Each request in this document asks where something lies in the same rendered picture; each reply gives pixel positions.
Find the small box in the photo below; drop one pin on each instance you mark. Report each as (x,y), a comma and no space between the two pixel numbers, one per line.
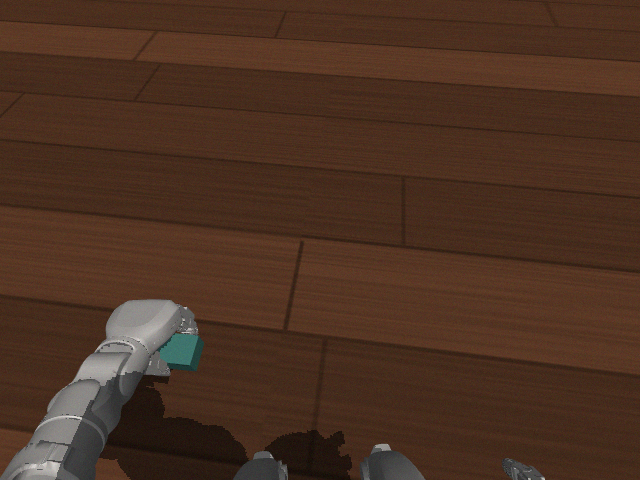
(182,351)

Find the left robot hand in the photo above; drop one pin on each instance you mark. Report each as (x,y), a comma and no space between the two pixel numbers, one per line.
(151,322)

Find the left robot arm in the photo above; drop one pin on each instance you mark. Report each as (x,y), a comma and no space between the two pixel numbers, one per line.
(68,441)

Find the right robot hand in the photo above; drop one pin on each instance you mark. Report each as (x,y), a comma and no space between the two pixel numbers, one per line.
(519,471)

